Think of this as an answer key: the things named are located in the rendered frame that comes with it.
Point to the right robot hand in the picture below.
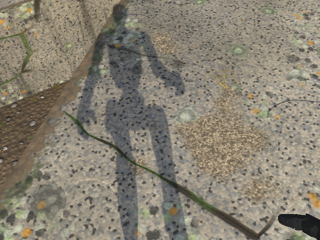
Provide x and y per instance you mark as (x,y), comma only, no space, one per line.
(307,223)

